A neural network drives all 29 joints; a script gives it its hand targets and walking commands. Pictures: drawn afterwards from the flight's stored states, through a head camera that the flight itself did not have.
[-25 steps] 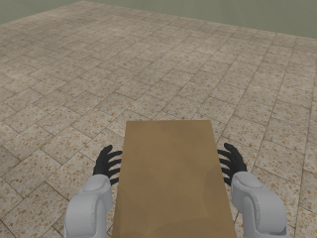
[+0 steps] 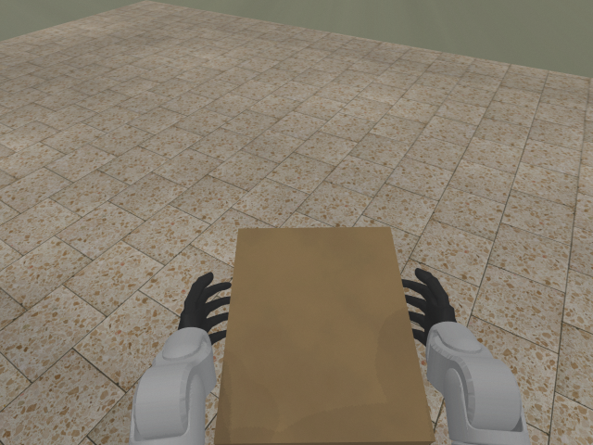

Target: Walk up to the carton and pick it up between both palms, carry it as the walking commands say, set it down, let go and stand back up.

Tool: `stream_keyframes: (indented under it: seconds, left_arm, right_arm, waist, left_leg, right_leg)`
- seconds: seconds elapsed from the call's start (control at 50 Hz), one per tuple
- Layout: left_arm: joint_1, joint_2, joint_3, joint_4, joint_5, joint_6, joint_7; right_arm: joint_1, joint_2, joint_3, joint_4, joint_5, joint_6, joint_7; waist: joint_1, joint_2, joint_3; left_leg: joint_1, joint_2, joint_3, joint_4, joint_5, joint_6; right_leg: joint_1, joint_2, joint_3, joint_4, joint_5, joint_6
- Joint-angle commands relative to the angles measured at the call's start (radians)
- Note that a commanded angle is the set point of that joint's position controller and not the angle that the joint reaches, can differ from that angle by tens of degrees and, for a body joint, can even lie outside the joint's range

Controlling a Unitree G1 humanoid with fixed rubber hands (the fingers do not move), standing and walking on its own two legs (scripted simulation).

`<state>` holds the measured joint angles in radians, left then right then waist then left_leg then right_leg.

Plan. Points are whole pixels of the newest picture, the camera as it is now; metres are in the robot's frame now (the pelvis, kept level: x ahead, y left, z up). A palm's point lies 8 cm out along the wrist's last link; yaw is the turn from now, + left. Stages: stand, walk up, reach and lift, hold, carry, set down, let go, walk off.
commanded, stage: carry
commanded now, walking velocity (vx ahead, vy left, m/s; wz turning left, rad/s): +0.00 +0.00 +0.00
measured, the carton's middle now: (315, 349) +0.27 +0.00 -0.01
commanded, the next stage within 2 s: hold in 0.68 s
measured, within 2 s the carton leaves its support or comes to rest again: neither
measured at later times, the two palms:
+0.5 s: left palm (202, 332) +0.26 +0.14 +0.07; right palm (447, 329) +0.26 -0.16 +0.07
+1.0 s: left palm (203, 361) +0.24 +0.14 +0.03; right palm (437, 354) +0.24 -0.15 +0.03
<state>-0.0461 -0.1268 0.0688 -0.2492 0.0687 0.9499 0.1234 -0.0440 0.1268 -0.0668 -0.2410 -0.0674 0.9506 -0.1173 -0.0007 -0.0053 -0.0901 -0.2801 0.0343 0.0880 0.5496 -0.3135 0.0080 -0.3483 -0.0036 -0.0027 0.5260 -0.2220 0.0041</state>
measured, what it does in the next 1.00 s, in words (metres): stands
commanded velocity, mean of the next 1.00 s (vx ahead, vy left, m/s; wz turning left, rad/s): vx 0.00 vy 0.00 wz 0.00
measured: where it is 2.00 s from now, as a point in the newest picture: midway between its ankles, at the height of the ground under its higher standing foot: outside the picture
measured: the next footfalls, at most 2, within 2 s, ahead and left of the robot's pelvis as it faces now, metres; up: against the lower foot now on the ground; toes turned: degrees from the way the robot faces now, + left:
none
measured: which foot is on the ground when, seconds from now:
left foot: down 0.00-1.00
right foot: down 0.00-1.00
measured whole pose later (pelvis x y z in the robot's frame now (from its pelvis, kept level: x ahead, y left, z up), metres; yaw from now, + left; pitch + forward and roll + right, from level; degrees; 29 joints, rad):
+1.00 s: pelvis -0.01 +0.00 +0.01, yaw +3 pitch -5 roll +0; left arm -0.03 -0.12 0.05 0.02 0.13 0.68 0.09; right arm 0.00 0.10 -0.05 -0.03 -0.12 0.69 -0.10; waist -0.02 0.01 0.07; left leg -0.08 -0.01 -0.02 0.40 -0.23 0.01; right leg -0.13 -0.01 -0.01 0.38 -0.16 0.00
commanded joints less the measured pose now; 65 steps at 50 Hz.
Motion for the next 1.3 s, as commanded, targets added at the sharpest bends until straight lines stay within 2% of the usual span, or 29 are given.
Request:
stream_keyframes:
  seconds: [0.0,0.24,0.66,0.68,0.7,0.72,0.76,0.78,0.8,0.82,0.86,0.88,0.94,0.96,1.02,1.04,1.06,1.14,1.18,1.22,1.28]
  left_arm:
    - [-0.323,-0.626,-0.461,-0.093,-0.175,-0.029,-0.084]
    - [-0.302,-0.597,-0.453,-0.105,-0.168,-0.037,-0.067]
    - [-0.292,-0.618,-0.490,-0.179,-0.192,0.050,-0.060]
    - [-0.192,-0.268,-0.139,0.172,0.074,-0.001,-0.085]
    - [-0.225,-0.094,-0.113,0.391,0.048,-0.092,-0.086]
    - [-0.222,-0.154,-0.197,0.254,0.016,-0.169,-0.089]
    - [-0.178,-0.363,-0.352,0.117,-0.039,-0.244,-0.112]
    - [-0.255,-0.415,-0.424,0.007,-0.083,-0.266,-0.126]
    - [-0.307,-0.443,-0.482,-0.071,-0.122,-0.285,-0.134]
    - [-0.313,-0.435,-0.486,-0.086,-0.127,-0.291,-0.133]
    - [-0.293,-0.413,-0.465,-0.015,-0.106,-0.285,-0.133]
    - [-0.268,-0.457,-0.538,0.047,-0.143,-0.286,-0.140]
    - [-0.314,-0.448,-0.459,0.177,-0.091,-0.298,-0.158]
    - [-0.326,-0.460,-0.431,0.216,-0.073,-0.305,-0.164]
    - [-0.389,-0.531,-0.349,0.323,-0.022,-0.329,-0.182]
    - [-0.426,-0.573,-0.330,0.356,-0.009,-0.342,-0.192]
    - [-0.474,-0.627,-0.320,0.388,0.000,-0.355,-0.207]
    - [-0.710,-0.881,-0.331,0.528,0.005,-0.405,-0.293]
    - [-0.809,-0.941,-0.299,0.613,0.017,-0.425,-0.325]
    - [-0.860,-0.947,-0.241,0.698,0.052,-0.443,-0.345]
    - [-0.887,-0.935,-0.154,0.788,0.107,-0.467,-0.361]
  right_arm:
    - [-0.340,0.615,0.450,-0.106,0.172,-0.037,0.083]
    - [-0.323,0.581,0.449,-0.126,0.174,-0.044,0.070]
    - [-0.312,0.599,0.491,-0.200,0.201,0.044,0.060]
    - [-0.209,0.248,0.145,0.150,-0.071,-0.020,0.073]
    - [-0.295,0.118,0.165,0.327,-0.046,-0.116,0.081]
    - [-0.278,0.215,0.233,0.190,0.006,-0.188,0.092]
    - [-0.205,0.448,0.408,0.045,0.091,-0.245,0.112]
    - [-0.260,0.497,0.481,-0.051,0.132,-0.266,0.126]
    - [-0.276,0.518,0.514,-0.096,0.154,-0.285,0.133]
    - [-0.270,0.493,0.513,-0.095,0.153,-0.296,0.137]
    - [-0.246,0.427,0.478,-0.044,0.122,-0.299,0.142]
    - [-0.173,0.328,0.468,0.034,0.141,-0.293,0.131]
    - [-0.232,0.369,0.421,0.109,0.088,-0.288,0.144]
    - [-0.266,0.399,0.422,0.139,0.084,-0.291,0.155]
    - [-0.422,0.525,0.437,0.242,0.084,-0.313,0.199]
    - [-0.477,0.575,0.438,0.284,0.082,-0.323,0.213]
    - [-0.528,0.630,0.430,0.332,0.075,-0.334,0.229]
    - [-0.695,0.887,0.351,0.544,0.013,-0.379,0.291]
    - [-0.756,0.954,0.301,0.637,-0.016,-0.399,0.311]
    - [-0.800,0.969,0.244,0.726,-0.048,-0.416,0.324]
    - [-0.843,0.967,0.176,0.809,-0.089,-0.441,0.334]
  waist:
    - [-0.002,0.017,-0.195]
    - [-0.005,0.013,-0.192]
    - [-0.004,0.009,-0.181]
    - [-0.007,0.047,0.320]
    - [0.019,0.023,0.268]
    - [0.017,0.003,0.166]
    - [0.021,0.007,-0.111]
    - [0.010,-0.003,-0.260]
    - [-0.009,-0.002,-0.350]
    - [-0.012,0.010,-0.361]
    - [-0.022,0.023,-0.256]
    - [-0.055,0.067,-0.127]
    - [-0.058,0.006,-0.009]
    - [-0.041,-0.001,0.012]
    - [0.038,-0.001,0.032]
    - [0.053,0.004,0.025]
    - [0.054,0.010,0.012]
    - [-0.012,0.023,-0.078]
    - [-0.033,0.022,-0.107]
    - [-0.034,0.017,-0.118]
    - [-0.015,0.012,-0.114]
  left_leg:
    - [0.061,0.104,-0.075,-0.089,0.182,0.010]
    - [0.050,0.105,-0.069,-0.083,0.161,0.007]
    - [0.021,0.103,-0.066,-0.090,0.119,0.005]
    - [0.004,-0.118,-0.120,-0.180,-0.057,0.015]
    - [-0.050,-0.102,-0.149,-0.219,-0.077,0.013]
    - [-0.018,-0.095,-0.150,-0.213,0.020,0.012]
    - [0.102,-0.097,-0.148,-0.181,0.329,0.003]
    - [0.133,-0.106,-0.158,-0.168,0.442,0.000]
    - [0.188,-0.111,-0.169,-0.158,0.504,-0.007]
    - [0.222,-0.110,-0.177,-0.161,0.521,-0.012]
    - [0.246,-0.104,-0.175,-0.190,0.463,-0.014]
    - [0.224,-0.106,-0.168,-0.204,0.433,-0.011]
    - [0.150,-0.097,-0.173,-0.232,0.218,0.011]
    - [0.129,-0.094,-0.173,-0.234,0.181,0.017]
    - [0.074,-0.093,-0.171,-0.222,0.116,0.031]
    - [0.060,-0.094,-0.169,-0.212,0.103,0.033]
    - [0.049,-0.096,-0.169,-0.199,0.092,0.032]
    - [0.009,-0.102,-0.177,-0.145,0.047,0.030]
    - [-0.023,-0.103,-0.178,-0.132,0.011,0.035]
    - [-0.059,-0.102,-0.178,-0.122,-0.009,0.038]
    - [-0.102,-0.102,-0.176,-0.108,-0.004,0.040]
  right_leg:
    - [0.097,-0.089,0.047,-0.044,0.255,-0.051]
    - [0.102,-0.092,0.051,-0.052,0.260,-0.053]
    - [0.097,-0.097,0.057,-0.064,0.223,-0.054]
    - [0.189,0.057,0.078,-0.173,-0.025,-0.041]
    - [0.186,0.067,0.067,-0.156,-0.063,-0.049]
    - [0.234,0.075,0.061,-0.143,0.046,-0.030]
    - [0.383,0.076,0.069,-0.106,0.375,0.001]
    - [0.467,0.075,0.074,-0.083,0.516,0.000]
    - [0.491,0.070,0.086,-0.065,0.599,-0.008]
    - [0.470,0.069,0.083,-0.068,0.592,-0.016]
    - [0.386,0.079,0.058,-0.111,0.447,-0.027]
    - [0.355,0.093,0.056,-0.149,0.420,-0.021]
    - [0.346,0.085,0.045,-0.164,0.251,-0.012]
    - [0.346,0.083,0.048,-0.161,0.213,-0.011]
    - [0.343,0.083,0.067,-0.139,0.119,-0.012]
    - [0.339,0.084,0.073,-0.129,0.097,-0.012]
    - [0.330,0.085,0.078,-0.118,0.079,-0.014]
    - [0.284,0.090,0.082,-0.070,0.048,-0.022]
    - [0.275,0.088,0.080,-0.053,0.035,-0.024]
    - [0.267,0.081,0.079,-0.042,0.023,-0.021]
    - [0.255,0.074,0.081,-0.033,0.024,-0.017]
